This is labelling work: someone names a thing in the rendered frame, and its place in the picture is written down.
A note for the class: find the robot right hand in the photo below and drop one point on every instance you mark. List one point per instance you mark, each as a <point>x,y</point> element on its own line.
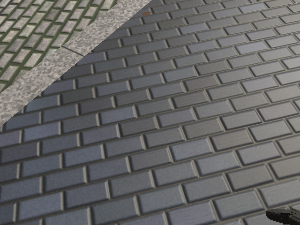
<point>284,216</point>

